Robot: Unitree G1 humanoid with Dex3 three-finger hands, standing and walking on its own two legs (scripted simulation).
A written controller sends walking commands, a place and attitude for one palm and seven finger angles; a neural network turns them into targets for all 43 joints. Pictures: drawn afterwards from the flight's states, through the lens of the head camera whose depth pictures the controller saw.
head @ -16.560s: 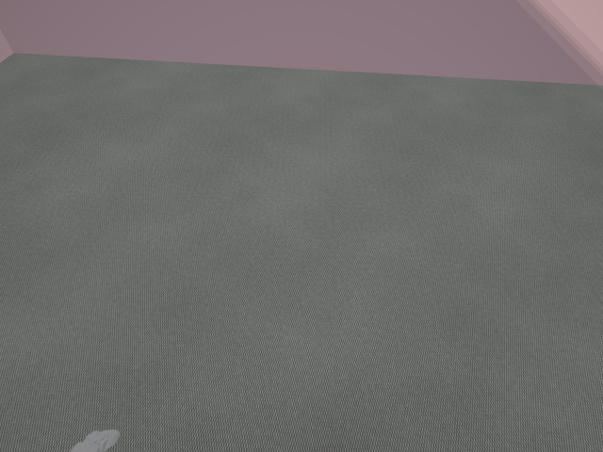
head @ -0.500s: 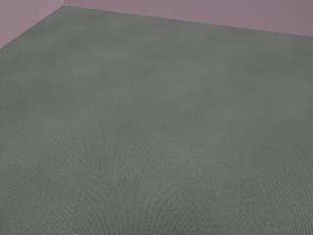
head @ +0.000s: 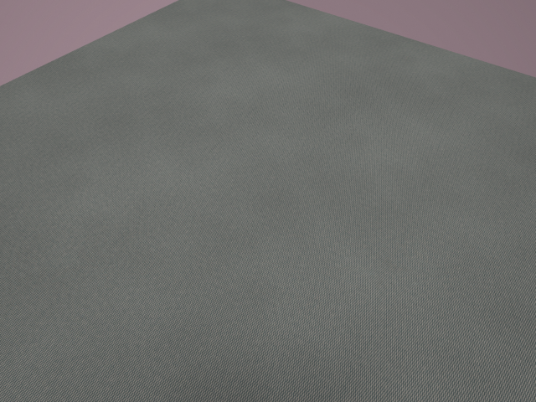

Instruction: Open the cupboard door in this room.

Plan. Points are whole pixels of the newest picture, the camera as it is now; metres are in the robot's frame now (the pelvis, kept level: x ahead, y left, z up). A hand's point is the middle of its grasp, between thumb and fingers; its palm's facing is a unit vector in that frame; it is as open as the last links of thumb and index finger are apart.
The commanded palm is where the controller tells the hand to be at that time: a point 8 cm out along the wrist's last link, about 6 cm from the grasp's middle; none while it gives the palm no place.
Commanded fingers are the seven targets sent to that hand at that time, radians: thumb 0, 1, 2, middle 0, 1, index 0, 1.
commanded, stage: turn or walk to find it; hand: left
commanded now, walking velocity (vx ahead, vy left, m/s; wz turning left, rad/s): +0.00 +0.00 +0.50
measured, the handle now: out of the picture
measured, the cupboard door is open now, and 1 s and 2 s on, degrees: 0 0 0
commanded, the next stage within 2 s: none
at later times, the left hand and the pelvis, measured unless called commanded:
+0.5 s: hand out of the picture +0.06 +0.19 -0.14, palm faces +0.21 -0.94 -0.28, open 7.4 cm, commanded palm none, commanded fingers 0.00 0.90 0.90 -0.20 -0.30 -0.20 -0.30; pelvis -0.01 -0.03 +0.01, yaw +13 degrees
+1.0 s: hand out of the picture -0.10 +0.22 -0.17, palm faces +0.50 -0.83 -0.26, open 7.4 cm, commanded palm none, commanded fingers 0.00 0.90 0.90 -0.20 -0.30 -0.20 -0.30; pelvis -0.03 +0.01 +0.01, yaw +29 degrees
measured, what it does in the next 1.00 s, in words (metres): steps on the spot, turning left: right foot, then left foot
